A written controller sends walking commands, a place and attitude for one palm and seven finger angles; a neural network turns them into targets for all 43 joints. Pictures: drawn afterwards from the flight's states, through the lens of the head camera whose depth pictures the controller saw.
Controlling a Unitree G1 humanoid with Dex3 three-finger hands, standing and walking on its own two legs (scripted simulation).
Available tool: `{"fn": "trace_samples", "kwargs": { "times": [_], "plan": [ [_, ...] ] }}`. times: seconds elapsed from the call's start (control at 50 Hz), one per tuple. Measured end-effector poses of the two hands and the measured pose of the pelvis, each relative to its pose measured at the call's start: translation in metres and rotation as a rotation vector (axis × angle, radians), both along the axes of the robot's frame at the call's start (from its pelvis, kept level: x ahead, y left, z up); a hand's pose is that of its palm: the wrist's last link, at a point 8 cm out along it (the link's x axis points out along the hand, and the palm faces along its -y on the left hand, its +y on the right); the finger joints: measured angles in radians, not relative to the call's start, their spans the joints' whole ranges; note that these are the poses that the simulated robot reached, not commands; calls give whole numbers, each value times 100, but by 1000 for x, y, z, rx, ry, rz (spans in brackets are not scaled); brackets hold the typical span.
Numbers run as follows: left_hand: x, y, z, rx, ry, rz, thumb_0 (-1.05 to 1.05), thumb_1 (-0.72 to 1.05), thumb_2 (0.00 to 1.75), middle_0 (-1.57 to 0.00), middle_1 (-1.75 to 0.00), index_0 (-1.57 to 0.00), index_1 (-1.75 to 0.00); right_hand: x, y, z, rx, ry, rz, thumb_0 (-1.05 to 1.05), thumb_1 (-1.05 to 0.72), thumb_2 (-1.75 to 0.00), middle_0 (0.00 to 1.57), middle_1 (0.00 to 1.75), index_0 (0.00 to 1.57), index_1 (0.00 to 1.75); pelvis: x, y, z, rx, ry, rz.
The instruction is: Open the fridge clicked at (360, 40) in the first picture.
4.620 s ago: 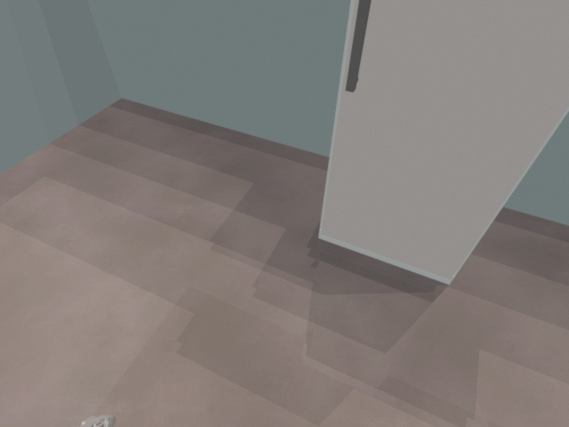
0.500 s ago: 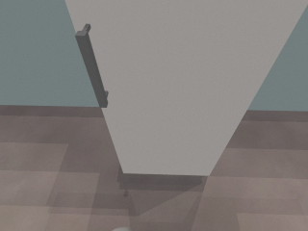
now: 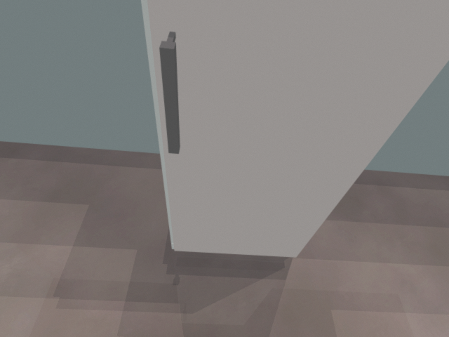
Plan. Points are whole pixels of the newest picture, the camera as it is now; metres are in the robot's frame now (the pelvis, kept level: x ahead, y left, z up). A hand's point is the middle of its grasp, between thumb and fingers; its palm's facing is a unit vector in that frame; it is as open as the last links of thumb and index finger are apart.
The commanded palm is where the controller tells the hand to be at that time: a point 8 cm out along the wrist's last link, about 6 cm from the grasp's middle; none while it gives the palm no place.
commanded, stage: come to a stop and stand still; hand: left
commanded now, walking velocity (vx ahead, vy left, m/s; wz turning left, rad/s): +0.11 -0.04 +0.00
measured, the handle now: (173, 99) +0.51 +0.15 +0.14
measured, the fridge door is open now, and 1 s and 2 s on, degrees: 0 0 0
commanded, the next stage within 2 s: look again from close up in 1.06 s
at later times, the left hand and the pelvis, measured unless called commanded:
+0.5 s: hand out of the picture -0.10 +0.10 -0.16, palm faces +0.14 -0.98 -0.18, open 7.3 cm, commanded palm none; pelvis -0.05 -0.04 +0.01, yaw +3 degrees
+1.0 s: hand out of the picture -0.03 +0.18 -0.19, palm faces +0.06 -0.98 -0.18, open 7.3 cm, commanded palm none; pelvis -0.02 +0.01 +0.00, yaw +1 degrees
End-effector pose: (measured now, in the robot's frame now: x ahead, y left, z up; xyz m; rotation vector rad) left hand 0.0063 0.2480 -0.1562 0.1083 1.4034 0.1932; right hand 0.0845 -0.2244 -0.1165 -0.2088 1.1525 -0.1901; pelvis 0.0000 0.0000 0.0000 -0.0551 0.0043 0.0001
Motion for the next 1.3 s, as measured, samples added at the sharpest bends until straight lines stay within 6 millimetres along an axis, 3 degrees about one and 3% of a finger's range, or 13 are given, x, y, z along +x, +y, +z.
{"fn": "trace_samples", "kwargs": {
  "times": [0.16, 0.26, 0.34, 0.46, 0.54, 0.68, 0.76, 0.86, 0.98, 1.08, 1.18, 1.3],
  "plan": [
    [-33, -21, 11, 12, -4, -13, 0, 91, 90, -20, -30, -20, -30, -77, -31, -13, 24, 108, -57, -1, -92, -90, 20, 30, 20, 30, -27, -17, 2, 12, -6, 15],
    [-76, -53, 17, 32, 7, 14, 0, 91, 90, -20, -30, -20, -30, -128, -50, -30, 70, 216, -82, 0, -91, -90, 20, 30, 20, 30, -46, -36, 0, 71, -12, 18],
    [-104, -75, 27, 18, 52, 32, 0, 91, 90, -20, -30, -20, -30, -157, -52, -31, 117, 264, -96, 0, -91, -90, 20, 30, 20, 30, -50, -43, 8, 90, -9, 5],
    [-113, -95, 30, -8, 36, 52, 0, 91, 90, -20, -30, -20, -30, -186, -43, -36, 150, 344, -69, 0, -91, -90, 20, 30, 20, 30, -54, -44, 7, 77, -2, 38],
    [-120, -99, 27, -30, 45, 93, 0, 91, 90, -20, -30, -20, -30, -176, -32, -36, 148, 376, -22, 0, -91, -90, 20, 30, 20, 30, -52, -37, 6, 74, 7, 54],
    [-131, -85, 7, -86, 143, 131, 0, 91, 90, -20, -30, -20, -30, -114, -8, -40, 83, 260, 34, 1, -93, -90, 20, 30, 20, 30, -39, -13, -7, 56, 10, 56],
    [-120, -70, 0, -92, 164, 105, 0, 91, 90, -20, -30, -20, -30, -92, -5, -33, 44, 213, 17, 2, -95, -90, 20, 30, 20, 30, -29, -4, -7, 66, 1, 30],
    [-88, -49, -3, -73, 123, 54, 0, 91, 90, -20, -30, -20, -30, -77, 1, -28, 26, 181, -2, 1, -95, -90, 20, 30, 20, 30, -23, 4, -6, 63, -3, 20],
    [-46, -25, 0, -26, 36, 7, 0, 91, 90, -20, -30, -20, -30, -80, 6, -29, 31, 191, -14, 1, -95, -90, 20, 30, 20, 30, -22, 9, -4, 64, -5, 19],
    [-26, -8, 7, 22, -16, -18, 1, 92, 90, -20, -30, -20, -30, -94, 9, -32, 51, 215, -28, 0, -94, -90, 20, 30, 20, 30, -24, 10, -3, 67, -13, 20],
    [-18, -4, 12, 49, -56, -39, 0, 92, 90, -20, -30, -20, -30, -112, 12, -34, 76, 242, -30, 0, -93, -90, 20, 30, 20, 30, -30, 9, -2, 63, -16, 22],
    [-30, -3, 8, 50, -90, -76, 0, 91, 90, -20, -30, -20, -30, -128, 9, -37, 75, 203, -12, 1, -92, -90, 20, 30, 20, 30, -52, 12, -9, 55, -14, 29]
  ]
}}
